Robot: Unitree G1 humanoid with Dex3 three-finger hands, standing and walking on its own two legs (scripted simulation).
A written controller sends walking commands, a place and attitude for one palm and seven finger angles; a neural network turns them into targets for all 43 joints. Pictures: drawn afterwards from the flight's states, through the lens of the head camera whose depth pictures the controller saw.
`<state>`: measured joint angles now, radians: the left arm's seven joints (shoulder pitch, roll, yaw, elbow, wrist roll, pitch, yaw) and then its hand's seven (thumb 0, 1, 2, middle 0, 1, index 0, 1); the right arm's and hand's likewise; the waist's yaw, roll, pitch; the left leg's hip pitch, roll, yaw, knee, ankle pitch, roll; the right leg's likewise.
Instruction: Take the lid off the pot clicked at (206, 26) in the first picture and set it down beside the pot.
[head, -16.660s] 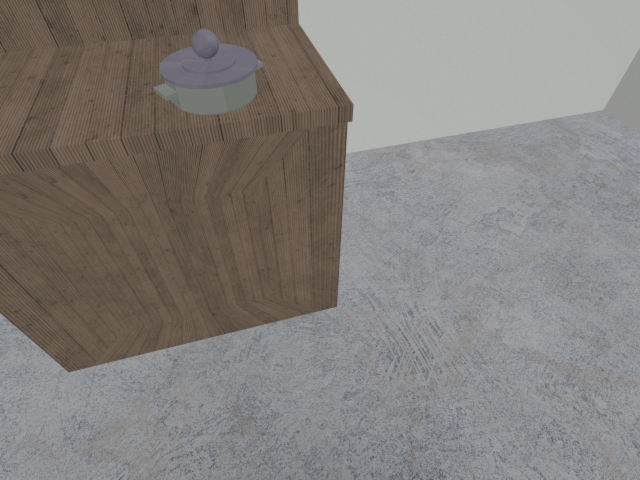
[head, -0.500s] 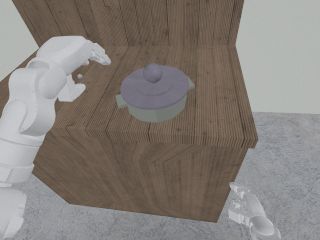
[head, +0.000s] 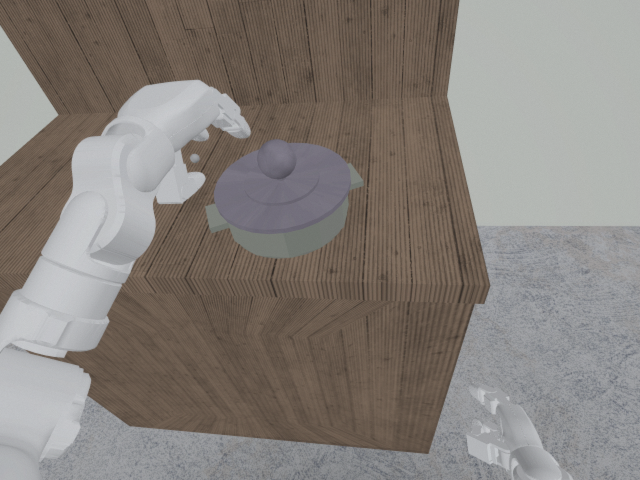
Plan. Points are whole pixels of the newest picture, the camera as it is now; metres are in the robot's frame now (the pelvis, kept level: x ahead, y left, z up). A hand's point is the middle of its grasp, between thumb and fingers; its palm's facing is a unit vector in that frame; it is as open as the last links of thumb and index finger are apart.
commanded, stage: move the open hand above the knob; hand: left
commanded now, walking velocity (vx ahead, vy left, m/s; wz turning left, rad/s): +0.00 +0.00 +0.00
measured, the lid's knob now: (276, 159) +0.48 +0.11 +0.17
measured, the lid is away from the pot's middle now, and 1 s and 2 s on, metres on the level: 0.00 0.00 0.00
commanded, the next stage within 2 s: none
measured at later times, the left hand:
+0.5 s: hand (233, 115) +0.43 +0.13 +0.27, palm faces -0.07 -0.07 -1.00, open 10.0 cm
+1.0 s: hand (270, 116) +0.46 +0.10 +0.25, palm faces -0.13 -0.06 -0.99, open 10.0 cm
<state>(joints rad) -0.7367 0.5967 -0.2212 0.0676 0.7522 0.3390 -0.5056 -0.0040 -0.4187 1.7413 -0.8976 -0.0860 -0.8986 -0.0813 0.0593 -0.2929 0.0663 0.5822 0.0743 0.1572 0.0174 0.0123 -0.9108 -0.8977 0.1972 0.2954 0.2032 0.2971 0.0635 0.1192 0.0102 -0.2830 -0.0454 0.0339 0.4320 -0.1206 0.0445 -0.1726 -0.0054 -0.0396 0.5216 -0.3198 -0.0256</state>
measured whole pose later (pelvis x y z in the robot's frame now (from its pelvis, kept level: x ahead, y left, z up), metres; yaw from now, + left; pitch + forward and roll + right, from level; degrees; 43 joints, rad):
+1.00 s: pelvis +0.03 +0.00 +0.00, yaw -1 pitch +1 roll +1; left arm -1.03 0.44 -0.34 0.40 0.80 0.39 -0.53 0.00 -0.42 1.74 -0.90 -0.09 -0.90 -0.08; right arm 0.11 -0.29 0.04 0.63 0.07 0.17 0.03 0.01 -0.91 -0.90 0.20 0.30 0.20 0.30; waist 0.01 0.10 -0.02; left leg -0.28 -0.05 0.05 0.41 -0.15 0.05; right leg -0.17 -0.01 -0.02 0.49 -0.34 -0.02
